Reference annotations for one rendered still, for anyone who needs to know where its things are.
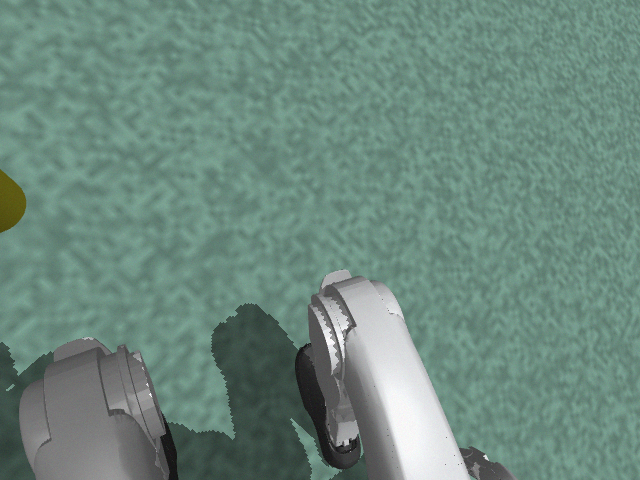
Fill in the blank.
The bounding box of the left robot foot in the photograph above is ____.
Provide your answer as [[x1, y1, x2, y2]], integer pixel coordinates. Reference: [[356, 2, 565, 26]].
[[160, 411, 179, 480]]

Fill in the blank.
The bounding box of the can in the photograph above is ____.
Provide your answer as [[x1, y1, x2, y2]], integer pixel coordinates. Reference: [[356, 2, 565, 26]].
[[0, 169, 26, 233]]

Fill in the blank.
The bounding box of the right robot foot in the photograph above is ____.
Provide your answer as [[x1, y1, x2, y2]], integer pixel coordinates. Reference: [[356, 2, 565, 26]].
[[295, 343, 361, 470]]

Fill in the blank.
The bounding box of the right robot hand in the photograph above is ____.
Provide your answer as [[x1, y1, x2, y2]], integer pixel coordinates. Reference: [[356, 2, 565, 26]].
[[459, 446, 518, 480]]

